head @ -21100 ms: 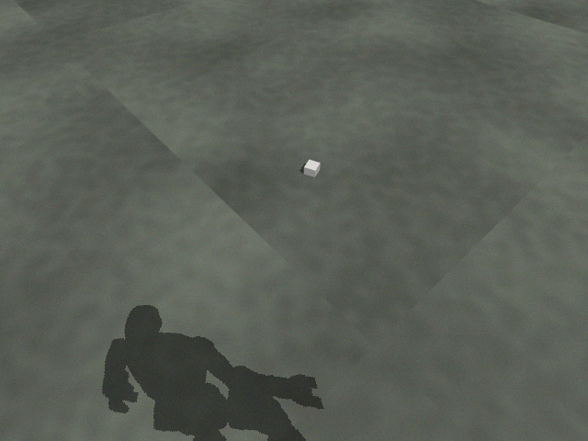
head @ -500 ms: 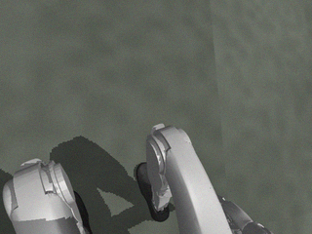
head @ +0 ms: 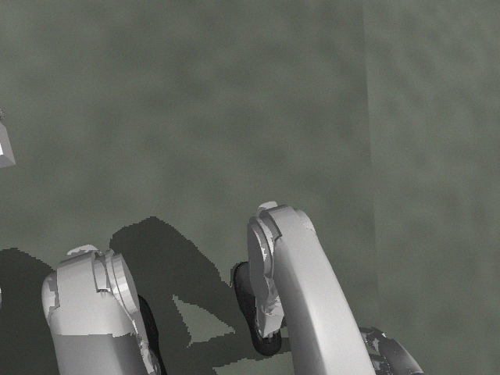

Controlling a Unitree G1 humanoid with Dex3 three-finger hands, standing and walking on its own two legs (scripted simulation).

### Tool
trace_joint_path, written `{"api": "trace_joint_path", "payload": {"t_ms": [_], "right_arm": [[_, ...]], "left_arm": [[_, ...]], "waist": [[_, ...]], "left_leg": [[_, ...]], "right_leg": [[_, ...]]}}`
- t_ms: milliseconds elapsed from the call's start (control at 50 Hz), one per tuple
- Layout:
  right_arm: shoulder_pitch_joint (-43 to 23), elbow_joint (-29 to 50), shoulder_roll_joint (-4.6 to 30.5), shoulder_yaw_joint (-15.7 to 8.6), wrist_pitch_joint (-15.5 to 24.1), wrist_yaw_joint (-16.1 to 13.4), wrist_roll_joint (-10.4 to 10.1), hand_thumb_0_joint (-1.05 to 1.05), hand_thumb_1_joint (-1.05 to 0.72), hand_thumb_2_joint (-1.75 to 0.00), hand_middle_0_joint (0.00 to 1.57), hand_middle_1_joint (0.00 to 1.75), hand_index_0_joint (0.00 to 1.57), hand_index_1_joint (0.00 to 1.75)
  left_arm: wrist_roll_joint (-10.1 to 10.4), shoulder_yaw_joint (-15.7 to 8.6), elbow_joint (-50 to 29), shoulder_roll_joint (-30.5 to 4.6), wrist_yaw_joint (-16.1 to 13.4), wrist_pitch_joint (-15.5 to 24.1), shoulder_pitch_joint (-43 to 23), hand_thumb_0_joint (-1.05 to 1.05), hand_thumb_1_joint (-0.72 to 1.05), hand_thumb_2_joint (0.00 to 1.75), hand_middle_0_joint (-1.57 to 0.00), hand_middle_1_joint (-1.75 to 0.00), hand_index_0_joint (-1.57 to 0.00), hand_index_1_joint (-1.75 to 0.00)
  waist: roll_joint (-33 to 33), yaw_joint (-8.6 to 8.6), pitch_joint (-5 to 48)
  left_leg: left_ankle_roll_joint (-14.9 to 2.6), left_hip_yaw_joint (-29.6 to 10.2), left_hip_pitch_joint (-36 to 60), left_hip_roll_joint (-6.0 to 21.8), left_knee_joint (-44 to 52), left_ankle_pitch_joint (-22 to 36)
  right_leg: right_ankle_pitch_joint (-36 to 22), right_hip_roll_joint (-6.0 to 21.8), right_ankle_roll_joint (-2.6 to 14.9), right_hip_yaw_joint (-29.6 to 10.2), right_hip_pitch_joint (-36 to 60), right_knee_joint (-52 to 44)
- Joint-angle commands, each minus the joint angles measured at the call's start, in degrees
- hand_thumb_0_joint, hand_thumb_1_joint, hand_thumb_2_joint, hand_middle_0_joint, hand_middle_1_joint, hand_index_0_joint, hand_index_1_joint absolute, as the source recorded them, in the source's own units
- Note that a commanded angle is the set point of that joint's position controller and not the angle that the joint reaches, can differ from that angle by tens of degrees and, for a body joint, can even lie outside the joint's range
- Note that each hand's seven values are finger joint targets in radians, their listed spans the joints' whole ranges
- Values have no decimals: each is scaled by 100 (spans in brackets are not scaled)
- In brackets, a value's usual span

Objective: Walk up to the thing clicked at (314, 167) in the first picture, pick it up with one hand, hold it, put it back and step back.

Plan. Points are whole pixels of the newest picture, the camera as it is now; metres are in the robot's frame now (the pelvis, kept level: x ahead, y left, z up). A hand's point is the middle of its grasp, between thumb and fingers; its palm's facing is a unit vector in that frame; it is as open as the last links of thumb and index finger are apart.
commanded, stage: lift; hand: left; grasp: from above
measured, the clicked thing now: out of the picture +0.50 +0.33 -0.17
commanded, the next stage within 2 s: hold in 1.58 s
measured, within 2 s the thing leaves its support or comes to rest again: neither
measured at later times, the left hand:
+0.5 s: hand out of the picture +0.41 +0.33 -0.01, palm faces -0.44 -0.11 -0.89, open 9.3 cm
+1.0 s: hand out of the picture +0.33 +0.31 +0.20, palm faces -0.41 -0.14 -0.90, open 9.3 cm
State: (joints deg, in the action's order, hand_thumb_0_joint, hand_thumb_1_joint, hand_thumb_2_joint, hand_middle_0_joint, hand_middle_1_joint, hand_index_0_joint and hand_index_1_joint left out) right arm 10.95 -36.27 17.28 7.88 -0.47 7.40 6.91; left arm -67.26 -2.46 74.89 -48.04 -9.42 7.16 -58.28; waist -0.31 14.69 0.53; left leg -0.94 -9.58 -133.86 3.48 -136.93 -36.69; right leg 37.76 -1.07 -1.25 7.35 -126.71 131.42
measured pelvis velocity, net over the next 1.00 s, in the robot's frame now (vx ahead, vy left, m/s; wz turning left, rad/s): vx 0.01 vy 0.00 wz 0.14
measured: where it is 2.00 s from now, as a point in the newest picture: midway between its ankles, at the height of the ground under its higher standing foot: (207, 343)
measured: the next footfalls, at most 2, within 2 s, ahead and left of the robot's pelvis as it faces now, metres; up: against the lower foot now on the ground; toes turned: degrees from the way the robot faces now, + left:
none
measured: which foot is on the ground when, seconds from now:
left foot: down 0.00-1.00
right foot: down 0.00-1.00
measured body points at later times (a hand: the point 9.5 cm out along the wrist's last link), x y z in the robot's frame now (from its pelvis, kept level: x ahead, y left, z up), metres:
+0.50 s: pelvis +0.00 +0.00 +0.08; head +0.19 +0.06 +0.48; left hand +0.43 +0.34 +0.04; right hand +0.12 -0.26 -0.04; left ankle +0.08 +0.13 -0.30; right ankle +0.11 -0.12 -0.30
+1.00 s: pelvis +0.01 +0.00 +0.27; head +0.12 +0.04 +0.71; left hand +0.35 +0.31 +0.25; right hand +0.16 -0.24 +0.15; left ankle +0.08 +0.13 -0.30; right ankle +0.11 -0.12 -0.30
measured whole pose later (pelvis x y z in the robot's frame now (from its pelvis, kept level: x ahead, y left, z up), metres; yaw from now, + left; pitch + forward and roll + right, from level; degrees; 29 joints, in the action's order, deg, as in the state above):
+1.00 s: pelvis +0.01 +0.00 +0.27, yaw +8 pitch +21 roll -4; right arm 10.8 -39.2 13.5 0.1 -0.5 -2.5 -1.9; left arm -55.5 6.2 38.4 -30.6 -2.1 0.7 -21.4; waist 2.5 4.3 8.8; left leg -0.5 -2.1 -77.3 3.5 -85.7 -30.1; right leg 30.8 -0.1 -0.9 3.0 -73.4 82.8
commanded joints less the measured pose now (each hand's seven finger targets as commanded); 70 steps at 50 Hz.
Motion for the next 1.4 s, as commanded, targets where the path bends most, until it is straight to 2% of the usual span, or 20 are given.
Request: {"api": "trace_joint_path", "payload": {"t_ms": [0,120,260,340,480,520,560,600,700,740,780,880,920,940,1140,1200,1260,1320,1340,1380], "right_arm": [[1121,123,1524,-614,-85,-141,-79,0,-89,-90,20,30,20,30],[1087,131,1383,-790,-188,-206,-196,0,-89,-90,20,30,20,30],[1075,112,1191,-1020,-213,-317,-374,0,-90,-90,20,30,20,30],[1037,174,1136,-1081,-223,-384,-453,0,-90,-90,20,30,20,30],[787,308,1006,-1146,-220,-570,-591,0,-89,-90,20,30,20,30],[738,329,959,-1160,-207,-608,-615,0,-89,-90,20,30,20,30],[645,348,950,-1190,-210,-664,-662,0,-89,-90,20,30,20,30],[579,363,910,-1204,-196,-704,-696,0,-89,-90,20,30,20,30],[409,356,829,-1207,-144,-811,-772,0,-89,-90,20,30,20,30],[381,316,778,-1193,-107,-863,-789,0,-89,-90,20,30,20,30],[340,290,718,-1172,-67,-915,-818,0,-89,-90,20,30,20,30],[237,180,608,-1124,99,-1032,-868,0,-89,-90,20,30,20,30],[156,193,580,-1131,153,-1061,-884,0,-89,-90,20,30,20,30],[191,178,556,-1120,190,-1074,-889,0,-89,-90,20,30,20,30],[189,63,518,-1182,412,-1129,-908,0,-89,-90,20,30,20,30],[309,-2,511,-1196,415,-1138,-897,0,-89,-90,20,30,20,30],[305,-20,487,-1201,421,-1131,-905,0,-89,-90,20,30,20,30],[312,-31,493,-1216,416,-1127,-905,0,-89,-90,20,30,20,30],[299,-42,469,-1216,420,-1123,-914,0,-89,-90,20,30,20,30],[326,-53,484,-1242,414,-1127,-917,0,-89,-90,20,30,20,30]], "left_arm": [[257,-288,-1249,-1466,59,-63,-1664,0,64,46,-98,-46,-103,-42],[362,-307,-1943,-1344,294,-32,-1241,0,69,53,-103,-48,-107,-44],[752,-222,-2873,-975,504,13,-896,0,76,56,-109,-48,-113,-45],[852,-225,-3164,-906,594,-21,-536,0,76,57,-110,-47,-113,-44],[1074,-213,-3751,-746,722,-134,150,0,77,52,-109,-45,-113,-41],[1144,-93,-3946,-516,768,-179,282,0,77,53,-110,-43,-113,-40],[1147,-210,-4034,-597,763,-266,600,0,77,54,-110,-42,-113,-40],[1176,-61,-4264,-359,794,-335,732,0,77,54,-111,-41,-113,-39],[1261,-23,-4832,-156,807,-493,1109,0,73,51,-108,-39,-110,-37],[1232,85,-4891,-29,782,-536,1250,0,73,49,-108,-39,-110,-37],[1194,-9,-4913,-57,720,-552,1609,0,73,52,-108,-41,-110,-39],[1235,284,-4654,435,603,-624,1950,0,75,52,-110,-39,-111,-38],[1202,245,-4562,422,527,-644,2265,0,74,52,-109,-40,-110,-39],[1185,417,-4571,656,519,-643,2311,0,73,53,-109,-41,-110,-40],[1028,689,-4020,1018,127,-677,2115,0,67,54,-102,-44,-104,-43],[951,627,-3996,990,-4,-710,2101,0,63,55,-100,-47,-102,-45],[999,751,-3888,1128,-68,-767,2029,0,62,58,-101,-45,-102,-45],[1067,669,-3767,1110,-138,-830,2190,0,64,59,-103,-45,-103,-45],[1084,835,-3686,1323,-126,-856,2233,0,62,61,-103,-44,-102,-45],[1078,830,-3536,1344,-111,-893,2352,0,64,58,-102,-45,-103,-44]], "waist": [[2106,-113,4149],[1984,-326,4383],[1761,-484,4680],[1496,-597,4768],[1165,-789,4612],[1176,-782,4605],[1183,-872,4494],[1222,-861,4487],[1267,-913,4299],[1233,-902,4173],[1017,-969,4143],[802,-898,3102],[722,-972,2972],[735,-941,2901],[718,-985,2428],[659,-1030,2496],[644,-1030,2354],[458,-1096,2286],[451,-1052,2193],[365,-1091,2142]], "left_leg": [[17,430,3288,-183,1664,810],[-6,539,3595,-205,1937,755],[-87,603,4001,-196,2460,594],[-119,604,4209,-209,2720,636],[-125,572,4718,-205,3439,500],[-114,540,5027,-176,3668,602],[-98,469,5327,-155,3990,561],[-79,440,5702,-140,4287,610],[-46,372,6490,-111,5131,600],[-31,382,6788,-101,5412,595],[-33,476,7007,-146,5610,717],[-12,464,7385,-148,6501,246],[0,535,7579,-190,6747,276],[10,532,7691,-188,6874,334],[82,596,8883,-238,8035,571],[88,733,9233,-285,8215,1002],[110,773,9620,-279,8520,1261],[90,846,9794,-296,8729,1448],[105,830,9877,-290,8824,1544],[106,833,10027,-283,8939,1770]], "right_leg": [[-1001,-219,395,269,1804,-1421],[-897,-190,405,97,2028,-1678],[-865,-144,334,-84,2361,-2180],[-910,-130,319,-153,2713,-2482],[-779,-128,291,-277,3423,-3150],[-901,-133,281,-272,3611,-3291],[-883,-119,271,-272,3783,-3472],[-948,-116,269,-271,4009,-3686],[-992,-105,243,-303,4692,-4335],[-996,-125,237,-320,4938,-4609],[-1033,-121,244,-393,5415,-5002],[-687,-119,231,-490,5980,-5835],[-608,-115,244,-564,6308,-6205],[-691,-116,249,-573,6430,-6299],[-892,-144,250,-683,7426,-7456],[-1159,-155,238,-709,7888,-7776],[-1378,-144,235,-710,8172,-8063],[-1502,-138,207,-743,8566,-8370],[-1622,-140,218,-724,8576,-8401],[-1829,-142,207,-721,8743,-8522]]}}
